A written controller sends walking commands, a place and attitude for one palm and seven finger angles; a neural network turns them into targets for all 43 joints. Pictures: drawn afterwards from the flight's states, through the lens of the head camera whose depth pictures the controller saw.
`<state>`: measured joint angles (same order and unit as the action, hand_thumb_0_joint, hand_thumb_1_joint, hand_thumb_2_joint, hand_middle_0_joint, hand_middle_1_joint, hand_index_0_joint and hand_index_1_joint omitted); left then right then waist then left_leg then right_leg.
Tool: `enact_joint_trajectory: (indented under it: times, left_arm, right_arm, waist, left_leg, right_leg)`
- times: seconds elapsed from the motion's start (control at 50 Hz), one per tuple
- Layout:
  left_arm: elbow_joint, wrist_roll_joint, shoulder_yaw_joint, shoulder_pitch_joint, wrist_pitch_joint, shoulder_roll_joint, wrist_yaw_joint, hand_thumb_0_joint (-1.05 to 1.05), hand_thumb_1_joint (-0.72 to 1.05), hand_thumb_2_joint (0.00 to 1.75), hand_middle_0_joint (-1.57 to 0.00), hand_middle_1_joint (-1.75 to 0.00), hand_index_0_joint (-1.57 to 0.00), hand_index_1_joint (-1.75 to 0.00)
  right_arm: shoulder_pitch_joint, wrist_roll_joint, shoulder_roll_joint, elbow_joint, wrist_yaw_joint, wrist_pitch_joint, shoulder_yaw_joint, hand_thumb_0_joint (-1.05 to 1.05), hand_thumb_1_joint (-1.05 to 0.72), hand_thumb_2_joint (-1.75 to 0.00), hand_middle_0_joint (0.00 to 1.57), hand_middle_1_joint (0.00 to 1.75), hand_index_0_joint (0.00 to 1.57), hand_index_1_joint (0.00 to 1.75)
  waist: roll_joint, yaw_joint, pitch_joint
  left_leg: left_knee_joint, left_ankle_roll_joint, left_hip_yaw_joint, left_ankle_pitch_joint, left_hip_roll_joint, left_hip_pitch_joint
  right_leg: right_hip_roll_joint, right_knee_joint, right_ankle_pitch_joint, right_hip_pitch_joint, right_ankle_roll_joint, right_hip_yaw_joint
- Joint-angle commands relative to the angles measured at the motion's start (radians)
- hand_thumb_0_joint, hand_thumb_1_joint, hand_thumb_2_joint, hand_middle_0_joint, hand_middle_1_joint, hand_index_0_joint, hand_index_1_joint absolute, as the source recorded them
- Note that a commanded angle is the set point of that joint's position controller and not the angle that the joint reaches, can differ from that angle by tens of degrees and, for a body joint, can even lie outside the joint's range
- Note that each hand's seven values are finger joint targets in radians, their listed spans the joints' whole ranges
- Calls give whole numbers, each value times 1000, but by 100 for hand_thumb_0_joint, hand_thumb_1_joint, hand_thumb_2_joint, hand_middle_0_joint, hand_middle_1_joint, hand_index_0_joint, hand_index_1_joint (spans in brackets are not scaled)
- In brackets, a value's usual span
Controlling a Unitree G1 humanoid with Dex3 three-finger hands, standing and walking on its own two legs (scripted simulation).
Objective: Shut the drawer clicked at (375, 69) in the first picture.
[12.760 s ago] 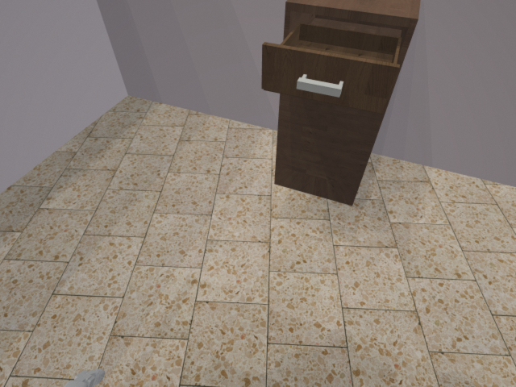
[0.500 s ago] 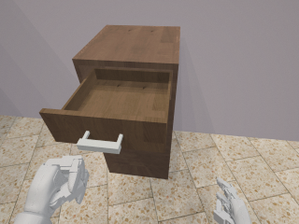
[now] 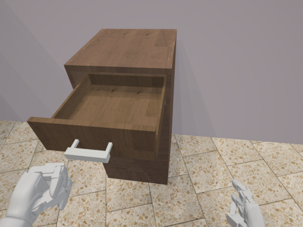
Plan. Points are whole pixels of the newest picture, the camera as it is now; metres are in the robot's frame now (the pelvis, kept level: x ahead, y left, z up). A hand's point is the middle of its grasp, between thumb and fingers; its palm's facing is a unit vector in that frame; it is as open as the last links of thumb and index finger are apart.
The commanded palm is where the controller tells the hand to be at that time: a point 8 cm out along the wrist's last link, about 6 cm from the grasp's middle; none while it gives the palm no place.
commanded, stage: bring the fist close to the handle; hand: left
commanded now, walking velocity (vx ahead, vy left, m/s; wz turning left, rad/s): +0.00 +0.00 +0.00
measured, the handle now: (90, 149) +0.32 +0.22 +0.04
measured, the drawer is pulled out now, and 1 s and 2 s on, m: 0.29 0.29 0.26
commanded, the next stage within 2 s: push the drawer shut in 1.28 s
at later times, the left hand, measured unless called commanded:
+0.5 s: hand (77, 194) +0.17 +0.19 +0.08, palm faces -0.03 -1.00 -0.04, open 3.3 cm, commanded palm +0.15 +0.24 +0.08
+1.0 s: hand (93, 182) +0.22 +0.18 +0.04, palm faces -0.05 -1.00 -0.04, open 3.3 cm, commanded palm +0.19 +0.24 +0.04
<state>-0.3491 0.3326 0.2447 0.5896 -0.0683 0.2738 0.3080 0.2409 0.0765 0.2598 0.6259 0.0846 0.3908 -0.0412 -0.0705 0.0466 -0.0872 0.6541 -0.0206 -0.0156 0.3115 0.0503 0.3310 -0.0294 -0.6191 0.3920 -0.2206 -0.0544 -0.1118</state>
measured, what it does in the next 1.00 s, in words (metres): stands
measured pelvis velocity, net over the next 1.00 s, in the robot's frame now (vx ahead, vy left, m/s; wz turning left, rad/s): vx -0.02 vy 0.03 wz -0.02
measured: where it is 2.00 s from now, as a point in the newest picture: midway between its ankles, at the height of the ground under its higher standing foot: outside the picture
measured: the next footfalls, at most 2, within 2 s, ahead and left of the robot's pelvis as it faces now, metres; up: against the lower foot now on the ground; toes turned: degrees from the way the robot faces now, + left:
none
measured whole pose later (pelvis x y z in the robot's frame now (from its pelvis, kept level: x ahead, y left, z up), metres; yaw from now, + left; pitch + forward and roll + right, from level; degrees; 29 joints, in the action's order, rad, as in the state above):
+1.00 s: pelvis -0.02 +0.03 -0.03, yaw -1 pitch +8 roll -1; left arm -0.05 0.21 0.07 0.33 -0.31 0.20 0.16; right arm 0.25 0.02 0.25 0.58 0.03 0.22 -0.03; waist -0.03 -0.03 -0.07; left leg 0.88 0.02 -0.04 0.38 0.03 0.64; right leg 0.01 -0.87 0.46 -0.54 -0.02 -0.08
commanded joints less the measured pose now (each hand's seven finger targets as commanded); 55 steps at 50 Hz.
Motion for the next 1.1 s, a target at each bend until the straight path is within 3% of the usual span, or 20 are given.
enact_joint_trajectory:
  times: [0.0,0.06,0.18,0.22,0.26,0.36,0.4,0.42,0.5,0.54,0.58,0.62,0.68,0.72,0.76,0.82,0.86,0.96,1.08]
  left_arm:
    - [-152,26,93,-57,-98,111,18,0,90,90,-140,-160,-140,-160]
    - [-159,7,49,-50,-119,91,28,0,90,90,-140,-160,-140,-160]
    - [-178,-26,24,-44,-169,82,3,0,90,90,-140,-160,-140,-160]
    - [-169,-35,24,-61,-182,83,-15,0,90,90,-140,-160,-140,-160]
    - [-162,-41,-18,-46,-189,40,-29,0,90,90,-140,-160,-140,-160]
    - [-112,-54,-60,-106,-194,23,-51,0,90,90,-140,-160,-140,-160]
    - [-114,-61,-83,-128,-203,12,-54,0,90,90,-140,-160,-140,-160]
    - [-106,-67,-66,-146,-209,34,-66,0,90,90,-140,-160,-140,-160]
    - [-115,-81,-117,-192,-233,2,-91,0,90,90,-140,-160,-140,-160]
    - [-74,-91,-113,-223,-237,8,-111,0,90,90,-140,-160,-140,-160]
    - [-36,-88,-86,-210,-242,21,-121,0,90,90,-140,-160,-140,-160]
    - [-11,-100,-83,-217,-247,26,-132,0,90,90,-140,-160,-140,-160]
    - [0,-101,-133,-266,-251,-7,-135,0,90,90,-140,-160,-140,-160]
    - [39,-106,-109,-309,-260,24,-145,0,90,90,-140,-160,-140,-160]
    - [38,-107,-136,-339,-276,5,-146,0,90,90,-140,-160,-140,-160]
    - [79,-109,-90,-343,-294,42,-155,0,90,90,-140,-160,-140,-160]
    - [83,-109,-108,-372,-310,25,-155,0,90,90,-140,-160,-140,-160]
    - [35,-101,-91,-294,-313,35,-160,0,90,90,-140,-160,-140,-160]
    - [67,-95,-119,-272,-287,9,-148,0,90,90,-140,-160,-140,-160]
  right_arm:
    - [-130,0,94,-170,-3,70,42,0,-90,-90,20,30,20,30]
    - [-126,-7,93,-174,-15,72,47,0,-90,-90,20,30,20,30]
    - [-119,-19,89,-180,-27,55,60,0,-90,-90,20,30,20,30]
    - [-125,-22,89,-171,-30,43,61,0,-90,-90,20,30,20,30]
    - [-125,-23,84,-181,-35,33,61,0,-90,-90,20,30,20,30]
    - [-125,-28,93,-186,-33,1,59,0,-90,-90,20,30,20,30]
    - [-123,-31,94,-193,-34,-4,58,0,-90,-90,20,30,20,30]
    - [-123,-32,97,-185,-33,-10,59,0,-90,-90,20,30,20,30]
    - [-107,-36,94,-201,-37,-18,54,0,-90,-90,20,30,20,30]
    - [-104,-40,98,-194,-35,-34,55,0,-90,-90,20,30,20,30]
    - [-102,-39,98,-197,-35,-45,58,0,-90,-90,20,30,20,30]
    - [-102,-42,101,-196,-36,-58,58,0,-90,-90,20,30,20,30]
    - [-96,-41,101,-212,-41,-68,55,0,-90,-90,20,30,20,30]
    - [-89,-43,108,-201,-38,-78,54,0,-90,-90,20,30,20,30]
    - [-83,-44,108,-211,-40,-80,56,0,-90,-90,20,30,20,30]
    - [-73,-47,114,-199,-40,-91,60,0,-90,-90,20,30,20,30]
    - [-66,-48,111,-205,-45,-96,61,0,-90,-90,20,30,20,30]
    - [-62,-46,106,-224,-53,-112,68,0,-90,-90,20,30,20,30]
    - [-63,-40,107,-233,-53,-137,66,0,-90,-90,20,30,20,30]
  waist:
    - [111,-3,-19]
    - [60,-7,-34]
    - [80,-10,-65]
    - [48,-10,-48]
    - [34,-16,-35]
    - [59,-38,-2]
    - [52,-42,-19]
    - [60,-45,-22]
    - [32,-53,-70]
    - [60,-60,-53]
    - [56,-51,-64]
    - [60,-49,-76]
    - [22,-58,-85]
    - [52,-66,-65]
    - [52,-72,-93]
    - [59,-65,-119]
    - [39,-68,-150]
    - [25,-50,-222]
    - [59,-71,-133]
  left_leg:
    - [-25,53,24,-204,-55,-74]
    - [-20,56,20,-224,-57,-79]
    - [-21,62,16,-246,-58,-79]
    - [-21,61,16,-232,-56,-73]
    - [-26,58,18,-216,-53,-66]
    - [-23,55,31,-111,-49,-7]
    - [-19,55,38,-89,-48,-1]
    - [-17,55,43,-78,-45,5]
    - [-4,50,54,-62,-42,6]
    - [-1,50,59,-21,-40,34]
    - [6,46,57,-12,-40,54]
    - [12,46,57,-15,-39,64]
    - [26,42,56,-11,-38,73]
    - [32,43,61,15,-37,100]
    - [46,44,60,15,-38,101]
    - [68,44,55,-9,-36,119]
    - [84,43,52,-44,-38,113]
    - [94,43,38,-138,-34,85]
    - [99,45,36,-107,-36,127]
  right_leg:
    - [62,129,-457,-84,106,134]
    - [61,109,-489,-87,97,124]
    - [41,66,-444,-110,69,73]
    - [33,64,-387,-128,58,66]
    - [27,48,-330,-155,50,46]
    - [25,43,-181,-213,49,45]
    - [25,31,-147,-228,48,42]
    - [23,29,-130,-231,46,42]
    - [24,-8,-104,-258,43,34]
    - [20,-12,-58,-283,44,36]
    - [22,-23,-48,-286,41,37]
    - [21,-35,-49,-287,40,36]
    - [23,-57,-52,-312,39,36]
    - [20,-56,-24,-328,39,40]
    - [21,-71,-25,-344,40,43]
    - [19,-85,-44,-339,38,48]
    - [20,-108,-81,-345,36,47]
    - [22,-121,-188,-286,36,48]
    - [20,-105,-182,-316,43,50]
